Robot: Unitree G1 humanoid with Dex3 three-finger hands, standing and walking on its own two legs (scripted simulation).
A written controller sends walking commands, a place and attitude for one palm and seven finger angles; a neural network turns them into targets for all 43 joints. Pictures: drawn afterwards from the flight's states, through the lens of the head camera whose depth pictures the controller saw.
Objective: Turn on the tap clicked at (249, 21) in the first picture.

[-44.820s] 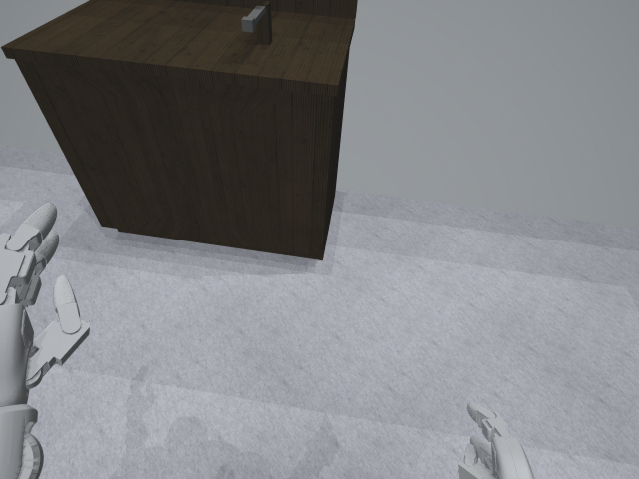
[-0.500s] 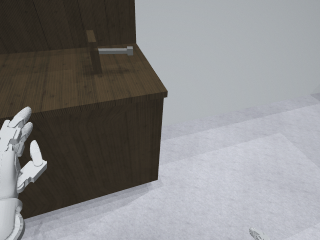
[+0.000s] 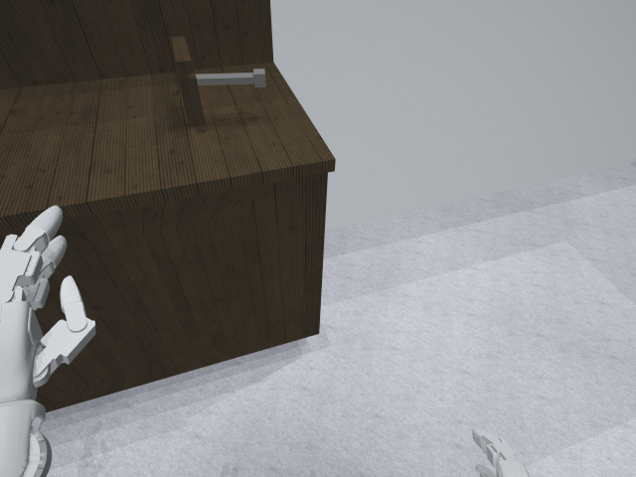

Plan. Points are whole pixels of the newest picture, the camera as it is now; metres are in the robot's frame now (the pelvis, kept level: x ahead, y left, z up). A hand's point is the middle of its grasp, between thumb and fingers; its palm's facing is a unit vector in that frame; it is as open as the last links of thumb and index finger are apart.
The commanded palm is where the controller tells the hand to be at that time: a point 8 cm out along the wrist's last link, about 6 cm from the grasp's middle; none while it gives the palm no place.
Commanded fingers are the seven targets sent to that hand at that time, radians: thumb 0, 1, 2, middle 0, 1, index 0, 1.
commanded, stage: stand and check the lever's angle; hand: left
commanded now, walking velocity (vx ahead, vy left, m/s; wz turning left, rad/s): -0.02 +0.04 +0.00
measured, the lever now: (259, 78) +0.84 +0.19 +0.13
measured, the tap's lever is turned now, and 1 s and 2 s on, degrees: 79 79 79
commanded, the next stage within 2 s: stand and wait in 0.24 s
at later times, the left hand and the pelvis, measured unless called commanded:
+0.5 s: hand (71, 314) +0.22 +0.26 +0.16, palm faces +0.37 -0.85 -0.37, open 7.4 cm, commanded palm +0.17 +0.30 +0.18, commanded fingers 0.00 0.90 0.90 -0.20 -0.30 -0.20 -0.30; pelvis +0.01 +0.02 +0.00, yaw -1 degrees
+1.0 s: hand (47, 337) +0.20 +0.27 +0.15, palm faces +0.39 -0.85 -0.35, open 7.4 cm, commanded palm +0.15 +0.31 +0.18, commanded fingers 0.00 0.90 0.90 -0.20 -0.30 -0.20 -0.30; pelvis -0.01 +0.03 +0.00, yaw -1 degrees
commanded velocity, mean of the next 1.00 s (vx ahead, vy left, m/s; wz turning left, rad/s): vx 0.00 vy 0.00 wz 0.00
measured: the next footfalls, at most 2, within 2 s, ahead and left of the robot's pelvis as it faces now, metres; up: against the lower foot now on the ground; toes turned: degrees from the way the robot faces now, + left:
left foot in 0.06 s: +0.09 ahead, +0.13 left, +0.00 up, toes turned +3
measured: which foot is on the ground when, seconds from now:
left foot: up 0.00-0.04, down 0.06-1.00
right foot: down 0.00-1.00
